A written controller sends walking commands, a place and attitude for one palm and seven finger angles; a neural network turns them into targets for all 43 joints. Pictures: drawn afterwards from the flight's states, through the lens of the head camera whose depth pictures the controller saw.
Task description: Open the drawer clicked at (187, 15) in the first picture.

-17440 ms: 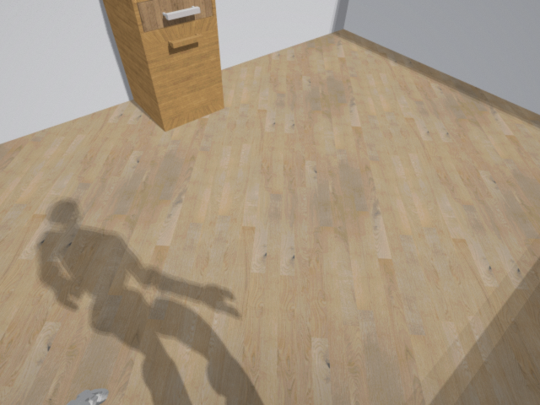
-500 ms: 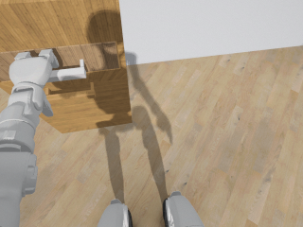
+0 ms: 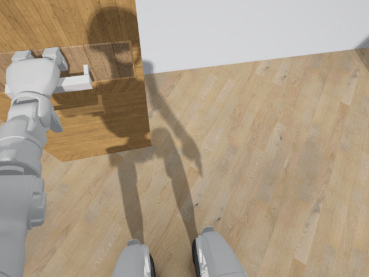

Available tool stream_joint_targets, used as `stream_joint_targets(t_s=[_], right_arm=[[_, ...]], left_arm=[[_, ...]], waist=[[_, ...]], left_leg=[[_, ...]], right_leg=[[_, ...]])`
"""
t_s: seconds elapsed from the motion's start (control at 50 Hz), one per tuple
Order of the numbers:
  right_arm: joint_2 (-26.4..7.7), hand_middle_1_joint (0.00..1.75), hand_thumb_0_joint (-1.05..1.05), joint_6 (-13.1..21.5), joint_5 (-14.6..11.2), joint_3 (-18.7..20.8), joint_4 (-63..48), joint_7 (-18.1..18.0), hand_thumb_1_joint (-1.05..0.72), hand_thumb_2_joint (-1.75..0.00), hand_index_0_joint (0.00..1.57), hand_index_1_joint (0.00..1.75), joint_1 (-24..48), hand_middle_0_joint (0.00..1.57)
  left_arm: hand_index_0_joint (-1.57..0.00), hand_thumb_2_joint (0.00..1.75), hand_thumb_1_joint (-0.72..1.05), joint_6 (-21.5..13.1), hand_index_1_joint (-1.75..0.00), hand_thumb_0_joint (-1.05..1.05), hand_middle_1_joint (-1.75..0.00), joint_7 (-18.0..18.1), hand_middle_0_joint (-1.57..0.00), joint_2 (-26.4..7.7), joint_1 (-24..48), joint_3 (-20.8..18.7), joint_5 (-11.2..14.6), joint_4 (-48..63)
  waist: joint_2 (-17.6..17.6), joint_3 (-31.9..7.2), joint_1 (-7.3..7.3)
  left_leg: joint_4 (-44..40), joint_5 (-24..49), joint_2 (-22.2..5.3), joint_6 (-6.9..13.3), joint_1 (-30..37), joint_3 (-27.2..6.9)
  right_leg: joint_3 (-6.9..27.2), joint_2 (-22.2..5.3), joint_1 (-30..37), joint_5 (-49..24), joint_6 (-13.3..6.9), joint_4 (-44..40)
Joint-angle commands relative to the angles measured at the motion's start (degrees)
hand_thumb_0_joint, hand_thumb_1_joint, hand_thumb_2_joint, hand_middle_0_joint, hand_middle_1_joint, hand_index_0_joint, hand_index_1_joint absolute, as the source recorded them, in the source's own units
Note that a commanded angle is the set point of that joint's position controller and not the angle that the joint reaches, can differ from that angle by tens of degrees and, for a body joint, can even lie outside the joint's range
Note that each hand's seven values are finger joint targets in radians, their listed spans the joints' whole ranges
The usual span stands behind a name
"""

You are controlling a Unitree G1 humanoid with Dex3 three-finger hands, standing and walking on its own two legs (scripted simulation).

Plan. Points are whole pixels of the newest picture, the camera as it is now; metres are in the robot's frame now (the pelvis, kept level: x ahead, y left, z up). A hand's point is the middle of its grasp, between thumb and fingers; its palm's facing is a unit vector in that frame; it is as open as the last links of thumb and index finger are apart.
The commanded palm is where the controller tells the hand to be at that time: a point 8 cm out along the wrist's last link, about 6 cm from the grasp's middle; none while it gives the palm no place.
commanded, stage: lower the fingers behind the handle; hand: left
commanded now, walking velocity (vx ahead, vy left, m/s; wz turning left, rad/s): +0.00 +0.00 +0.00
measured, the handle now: (50, 79) +0.58 +0.26 -0.04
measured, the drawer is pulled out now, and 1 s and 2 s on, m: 0.00 0.00 0.00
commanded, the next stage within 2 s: close the thumb around the handle in 1.22 s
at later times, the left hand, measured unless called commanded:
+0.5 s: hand (57, 99) +0.53 +0.24 -0.04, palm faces -0.07 -0.02 -1.00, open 13.8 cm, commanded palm +0.52 +0.23 +0.01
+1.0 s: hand (53, 103) +0.53 +0.25 -0.06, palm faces -0.08 -0.01 -1.00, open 13.8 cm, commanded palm +0.53 +0.23 -0.01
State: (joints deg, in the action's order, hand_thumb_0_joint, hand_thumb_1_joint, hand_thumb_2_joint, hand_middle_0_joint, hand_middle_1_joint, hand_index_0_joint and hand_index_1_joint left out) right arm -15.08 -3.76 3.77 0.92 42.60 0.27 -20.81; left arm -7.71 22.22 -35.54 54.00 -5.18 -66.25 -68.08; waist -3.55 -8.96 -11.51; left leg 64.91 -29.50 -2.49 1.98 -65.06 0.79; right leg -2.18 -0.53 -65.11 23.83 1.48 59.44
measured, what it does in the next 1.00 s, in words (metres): stands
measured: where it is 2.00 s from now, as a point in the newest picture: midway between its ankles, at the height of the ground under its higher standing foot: outside the picture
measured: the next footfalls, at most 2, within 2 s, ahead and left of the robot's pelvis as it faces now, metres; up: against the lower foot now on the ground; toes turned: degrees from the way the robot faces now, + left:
none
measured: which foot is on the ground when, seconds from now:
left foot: down 0.00-1.00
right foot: down 0.00-1.00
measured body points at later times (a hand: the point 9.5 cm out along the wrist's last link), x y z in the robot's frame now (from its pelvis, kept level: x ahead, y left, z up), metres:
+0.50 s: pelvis -0.01 -0.01 -0.02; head +0.18 +0.01 +0.38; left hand +0.53 +0.24 +0.01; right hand -0.03 -0.29 -0.14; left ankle -0.01 +0.10 -0.65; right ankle +0.03 -0.14 -0.65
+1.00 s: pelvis -0.02 -0.01 -0.05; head +0.17 +0.01 +0.36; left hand +0.53 +0.25 +0.00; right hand -0.03 -0.29 -0.16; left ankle -0.01 +0.10 -0.65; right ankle +0.03 -0.14 -0.65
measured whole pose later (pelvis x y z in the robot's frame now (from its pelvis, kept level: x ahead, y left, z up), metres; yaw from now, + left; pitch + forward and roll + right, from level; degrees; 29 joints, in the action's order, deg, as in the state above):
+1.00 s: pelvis -0.02 -0.01 -0.05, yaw +0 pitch +34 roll -5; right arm -15.2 -1.2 3.1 0.0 41.1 0.4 -18.3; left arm -4.0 19.0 -39.8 60.0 -3.5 -65.9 -68.3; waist -4.0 -9.0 -12.1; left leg 77.7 -32.4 -2.8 1.2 -79.3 -1.4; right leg -3.8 -0.4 -78.9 26.9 0.5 72.0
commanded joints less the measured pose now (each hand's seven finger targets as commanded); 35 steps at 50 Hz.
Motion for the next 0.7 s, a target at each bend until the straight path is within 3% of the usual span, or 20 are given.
stream_joint_targets(t_s=[0.0,0.04,0.06,0.14,0.16,0.2,0.26,0.3,0.32,0.36,0.42,0.44,0.54,0.56,0.68], right_arm=[[-11.6,0.30,0.00,0.8,0.4,3.9,-1.0,0.0,-0.90,-0.90,0.20,0.30,-10.7,0.20],[-11.6,0.30,0.00,0.9,0.2,4.4,-0.9,0.3,-0.90,-0.90,0.20,0.30,-11.4,0.20],[-11.7,0.30,0.00,1.0,0.1,4.5,-0.8,0.4,-0.90,-0.90,0.20,0.30,-12.1,0.20],[-11.1,0.30,0.00,1.4,-0.3,5.0,0.5,-0.4,-0.90,-0.90,0.20,0.30,-13.3,0.20],[-11.2,0.30,0.00,1.6,-0.3,4.9,0.6,-0.7,-0.90,-0.90,0.20,0.30,-13.6,0.20],[-10.8,0.30,0.00,1.9,-0.3,4.7,1.0,-1.1,-0.90,-0.90,0.20,0.30,-13.3,0.20],[-10.7,0.30,0.00,1.8,-0.3,3.5,0.8,-1.4,-0.90,-0.90,0.20,0.30,-12.4,0.20],[-10.8,0.30,0.00,1.6,-0.2,2.8,0.0,-1.2,-0.90,-0.90,0.20,0.30,-11.6,0.20],[-10.7,0.30,0.00,1.6,0.0,2.7,-0.4,-1.2,-0.90,-0.90,0.20,0.30,-11.2,0.20],[-10.9,0.30,0.00,1.4,0.2,2.4,-1.4,-0.9,-0.90,-0.90,0.20,0.30,-10.7,0.20],[-10.9,0.30,0.00,1.3,0.3,2.7,-2.4,-0.4,-0.90,-0.90,0.20,0.30,-10.2,0.20],[-10.8,0.30,0.00,1.4,0.3,3.0,-2.6,-0.2,-0.90,-0.90,0.20,0.30,-10.0,0.20],[-11.3,0.30,0.00,2.0,0.2,3.7,-1.8,-0.1,-0.90,-0.90,0.20,0.30,-10.9,0.20],[-11.3,0.30,0.00,2.2,0.1,3.9,-1.7,0.0,-0.90,-0.90,0.20,0.30,-11.1,0.20],[-11.6,0.30,0.00,2.4,-0.2,3.1,-0.4,-0.1,-0.90,-0.90,0.20,0.30,-11.0,0.20]], left_arm=[[-0.30,0.30,-0.50,3.2,-1.20,0.00,-1.20,6.0,-0.30,-18.0,24.7,-3.4,-0.4,8.8],[-0.30,0.30,-0.50,4.9,-1.20,0.00,-1.20,5.5,-0.30,-14.7,26.1,-0.9,0.1,8.8],[-0.30,0.30,-0.50,5.3,-1.20,0.00,-1.20,4.8,-0.30,-14.9,27.1,-0.6,0.5,10.1],[-0.30,0.30,-0.50,5.7,-1.20,0.00,-1.20,0.9,-0.30,-11.1,32.5,3.5,2.1,12.4],[-0.30,0.30,-0.50,5.1,-1.20,0.00,-1.20,0.1,-0.30,-12.7,32.0,2.4,2.3,13.0],[-0.30,0.30,-0.50,4.2,-1.20,0.00,-1.20,-1.1,-0.30,-12.0,31.0,3.0,2.6,12.4],[-0.30,0.30,-0.50,3.3,-1.20,0.00,-1.20,-1.9,-0.30,-13.0,26.9,2.0,2.0,7.4],[-0.30,0.30,-0.50,2.9,-1.20,0.00,-1.20,-1.2,-0.30,-14.6,25.3,1.0,1.0,6.0],[-0.30,0.30,-0.50,2.7,-1.20,0.00,-1.20,-0.6,-0.30,-15.3,25.9,0.5,0.6,6.2],[-0.30,0.30,-0.50,2.5,-1.20,0.00,-1.20,0.7,-0.30,-18.3,23.3,-2.3,0.2,6.6],[-0.30,0.30,-0.50,2.8,-1.20,0.00,-1.20,2.3,-0.30,-18.5,21.7,-3.2,-0.3,8.0],[-0.30,0.30,-0.50,3.1,-1.20,0.00,-1.20,2.7,-0.30,-16.9,21.6,-2.4,-0.3,7.9],[-0.30,0.30,-0.50,3.1,-1.20,0.00,-1.20,3.9,-0.30,-19.6,27.2,-3.9,0.4,13.7],[-0.30,0.30,-0.50,3.0,-1.20,0.00,-1.20,3.9,-0.30,-18.7,27.8,-3.1,0.6,14.3],[-0.30,0.30,-0.50,5.6,-1.20,0.00,-1.20,2.9,-0.30,-18.5,27.0,-1.8,0.5,7.2]], waist=[[-7.2,-30.2,0.61],[-8.1,-34.0,-0.56],[-9.0,-36.3,-0.47],[-9.2,-37.2,-3.24],[-8.9,-37.8,-2.85],[-9.9,-36.5,-2.85],[-7.9,-28.4,-2.33],[-8.2,-25.9,-1.35],[-8.0,-25.8,-1.45],[-8.1,-28.1,0.18],[-7.9,-30.8,1.10],[-7.4,-31.5,0.56],[-7.8,-39.2,-0.21],[-8.4,-40.0,-0.57],[-6.2,-33.8,-1.64]], left_leg=[[-4.4,28.2,1.5,-0.7,20.0,-3.5],[-3.8,31.5,1.3,-0.9,23.5,-3.8],[-3.5,32.0,1.2,-1.0,24.8,-4.1],[-3.2,32.1,0.9,-0.8,27.7,-4.8],[-3.3,31.5,0.9,-0.7,27.9,-4.9],[-3.0,31.2,1.1,-0.5,27.6,-4.8],[-2.7,27.1,1.3,0.0,21.3,-4.1],[-2.3,25.1,1.6,0.1,17.5,-3.7],[-1.7,24.5,1.6,0.3,16.0,-3.3],[-0.7,26.5,1.8,0.3,14.7,-2.9],[0.6,27.9,1.7,0.1,13.9,-2.7],[1.0,28.3,1.6,0.1,14.3,-2.8],[2.5,27.6,1.4,0.2,15.5,-3.3],[2.7,26.9,1.5,0.2,15.8,-3.3],[3.0,21.8,1.7,0.6,11.1,-3.1]], right_leg=[[-1.6,3.3,11.5,-16.0,-3.3,-2.1],[-1.6,3.4,11.4,-17.8,-3.1,-2.0],[-1.7,3.4,11.9,-18.0,-3.0,-2.0],[-1.7,3.5,10.5,-17.7,-2.7,-3.1],[-1.7,3.4,10.8,-17.3,-2.7,-3.3],[-1.6,3.5,9.7,-16.9,-2.9,-3.1],[-1.7,3.4,7.7,-14.7,-3.0,-2.5],[-1.7,3.4,7.0,-13.7,-3.4,-1.4],[-1.5,3.4,7.1,-14.0,-3.4,-1.0],[-1.3,3.3,8.8,-16.4,-3.5,0.7],[-1.2,3.3,9.7,-18.1,-3.4,2.3],[-1.2,3.3,9.1,-18.2,-3.4,2.6],[-0.6,3.1,11.1,-19.0,-3.0,3.6],[-0.6,3.2,10.8,-18.5,-2.9,3.4],[-1.0,3.2,7.7,-14.5,-2.9,3.6]])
